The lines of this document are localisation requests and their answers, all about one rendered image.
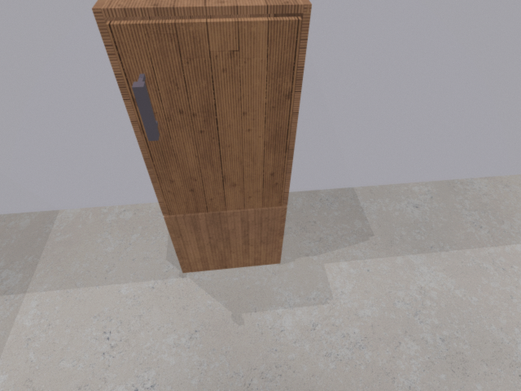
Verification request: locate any cupboard door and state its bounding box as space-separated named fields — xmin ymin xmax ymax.
xmin=106 ymin=16 xmax=302 ymax=215

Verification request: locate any handle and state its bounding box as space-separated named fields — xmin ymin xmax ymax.
xmin=132 ymin=73 xmax=160 ymax=141

